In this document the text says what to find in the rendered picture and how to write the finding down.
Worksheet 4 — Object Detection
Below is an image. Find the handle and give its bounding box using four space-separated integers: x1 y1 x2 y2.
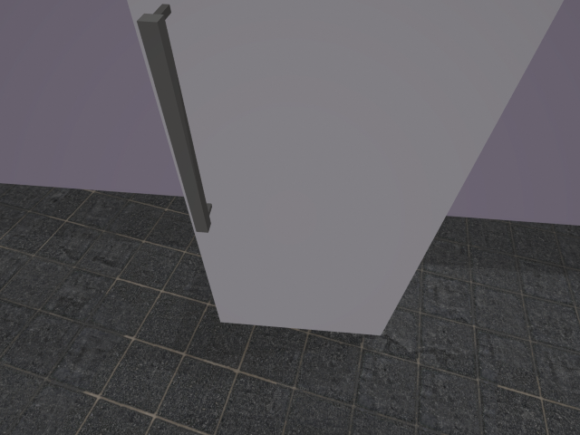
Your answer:
137 4 212 233

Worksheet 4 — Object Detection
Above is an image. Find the fridge door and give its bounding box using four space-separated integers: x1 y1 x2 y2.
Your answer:
127 0 564 335

